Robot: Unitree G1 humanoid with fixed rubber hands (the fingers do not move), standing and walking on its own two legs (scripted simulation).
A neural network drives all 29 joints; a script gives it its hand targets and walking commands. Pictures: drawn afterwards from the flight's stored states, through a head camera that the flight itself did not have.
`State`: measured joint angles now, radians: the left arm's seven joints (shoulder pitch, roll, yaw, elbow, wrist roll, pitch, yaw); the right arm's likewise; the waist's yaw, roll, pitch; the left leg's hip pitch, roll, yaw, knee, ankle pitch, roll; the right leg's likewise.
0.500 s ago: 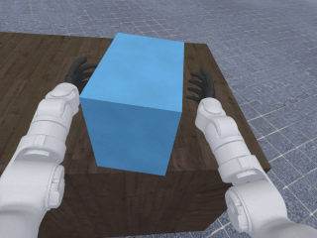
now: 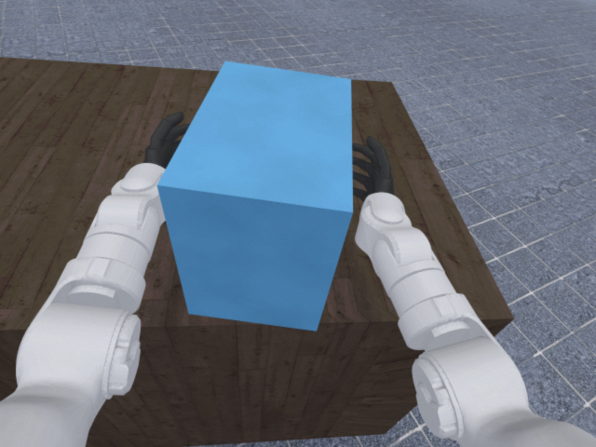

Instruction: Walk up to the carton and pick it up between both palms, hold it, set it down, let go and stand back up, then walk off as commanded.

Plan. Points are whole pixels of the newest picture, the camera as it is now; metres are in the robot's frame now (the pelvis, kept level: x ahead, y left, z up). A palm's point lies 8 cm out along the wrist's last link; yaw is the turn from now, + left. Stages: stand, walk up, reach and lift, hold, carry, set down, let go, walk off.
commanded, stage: reach and lift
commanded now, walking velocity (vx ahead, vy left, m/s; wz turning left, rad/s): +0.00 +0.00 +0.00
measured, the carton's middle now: (270, 195) +0.45 -0.02 +0.10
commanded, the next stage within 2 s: none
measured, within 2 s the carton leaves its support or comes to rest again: leaves its support in 1.32 s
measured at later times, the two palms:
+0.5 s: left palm (164, 172) +0.45 +0.12 +0.15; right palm (375, 197) +0.39 -0.16 +0.15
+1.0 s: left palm (163, 180) +0.44 +0.12 +0.15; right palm (378, 205) +0.38 -0.16 +0.14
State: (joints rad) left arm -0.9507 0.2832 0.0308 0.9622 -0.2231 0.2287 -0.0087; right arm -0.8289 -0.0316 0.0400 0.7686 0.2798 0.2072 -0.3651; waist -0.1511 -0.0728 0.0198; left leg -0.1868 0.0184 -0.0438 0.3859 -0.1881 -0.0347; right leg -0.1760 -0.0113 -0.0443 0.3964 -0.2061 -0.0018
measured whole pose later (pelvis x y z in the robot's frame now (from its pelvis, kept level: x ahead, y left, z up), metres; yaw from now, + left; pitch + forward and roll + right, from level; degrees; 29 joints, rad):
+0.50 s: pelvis +0.00 +0.00 +0.00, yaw +0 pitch +0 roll +0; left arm -0.95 0.13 0.37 0.96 0.17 0.18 -0.10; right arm -0.81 0.10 -0.27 0.79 -0.09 0.12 -0.29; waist -0.13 -0.07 0.00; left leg -0.19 0.02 -0.04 0.37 -0.18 -0.03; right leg -0.18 -0.01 -0.04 0.37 -0.20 0.00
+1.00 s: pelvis +0.00 +0.00 +0.00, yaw +0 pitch +0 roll +0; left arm -0.93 0.08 0.46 0.96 0.25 0.18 -0.13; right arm -0.73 0.12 -0.28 0.75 -0.15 0.07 -0.27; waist -0.12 -0.07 -0.03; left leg -0.19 0.02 -0.04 0.36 -0.18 -0.03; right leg -0.17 -0.01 -0.04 0.37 -0.19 0.00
